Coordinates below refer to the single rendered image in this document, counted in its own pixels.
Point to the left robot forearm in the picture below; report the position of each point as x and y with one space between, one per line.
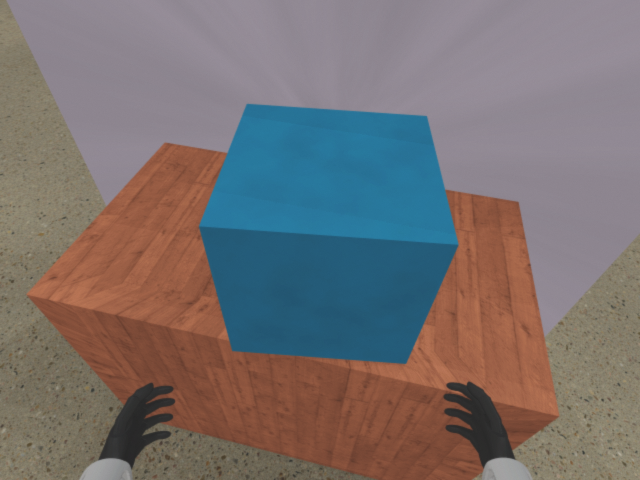
108 469

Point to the robot left hand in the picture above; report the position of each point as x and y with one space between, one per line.
125 440

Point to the robot right hand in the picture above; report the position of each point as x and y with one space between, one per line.
488 436

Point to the pedestal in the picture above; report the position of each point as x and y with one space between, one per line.
135 297

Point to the carton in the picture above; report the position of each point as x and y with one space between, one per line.
328 233

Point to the right robot forearm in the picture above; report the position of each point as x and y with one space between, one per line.
505 469

